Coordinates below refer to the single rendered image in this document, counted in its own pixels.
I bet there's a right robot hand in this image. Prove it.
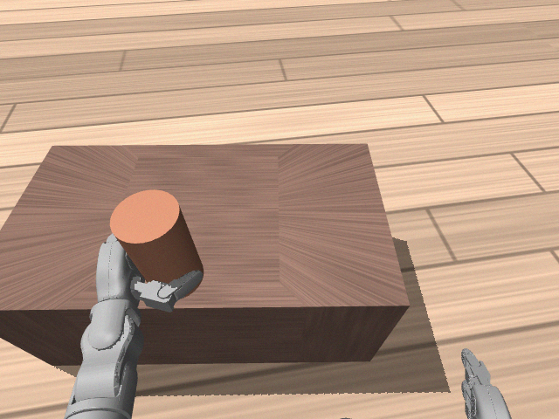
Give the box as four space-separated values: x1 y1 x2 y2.
461 348 512 419

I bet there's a left robot arm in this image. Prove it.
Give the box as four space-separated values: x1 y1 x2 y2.
64 299 144 419

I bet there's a left robot hand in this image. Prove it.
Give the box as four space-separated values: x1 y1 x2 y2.
96 233 203 313

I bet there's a can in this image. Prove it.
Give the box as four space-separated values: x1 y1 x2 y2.
110 189 204 297

